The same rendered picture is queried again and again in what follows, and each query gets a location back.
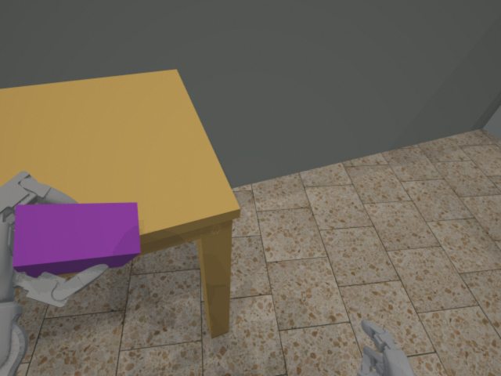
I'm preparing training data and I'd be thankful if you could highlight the right robot hand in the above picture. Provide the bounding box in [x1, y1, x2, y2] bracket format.
[357, 320, 416, 376]

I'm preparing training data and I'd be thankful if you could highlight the table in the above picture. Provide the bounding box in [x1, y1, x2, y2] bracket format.
[0, 69, 240, 339]

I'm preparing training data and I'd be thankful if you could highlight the robot left forearm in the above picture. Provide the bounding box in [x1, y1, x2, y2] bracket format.
[0, 302, 28, 376]

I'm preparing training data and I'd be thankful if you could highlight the left robot hand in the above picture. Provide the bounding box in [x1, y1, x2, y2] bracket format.
[0, 171, 109, 308]

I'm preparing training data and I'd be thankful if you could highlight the sponge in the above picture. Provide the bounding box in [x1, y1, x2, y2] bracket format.
[13, 202, 141, 277]

